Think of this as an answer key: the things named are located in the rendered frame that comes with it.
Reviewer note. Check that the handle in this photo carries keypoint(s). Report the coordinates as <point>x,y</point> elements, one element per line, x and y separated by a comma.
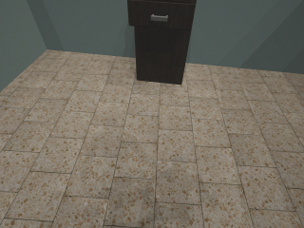
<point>159,18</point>

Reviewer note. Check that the cabinet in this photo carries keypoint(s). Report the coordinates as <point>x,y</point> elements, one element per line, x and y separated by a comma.
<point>161,53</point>

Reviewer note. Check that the drawer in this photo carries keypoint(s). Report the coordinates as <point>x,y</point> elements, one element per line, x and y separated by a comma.
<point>179,13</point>

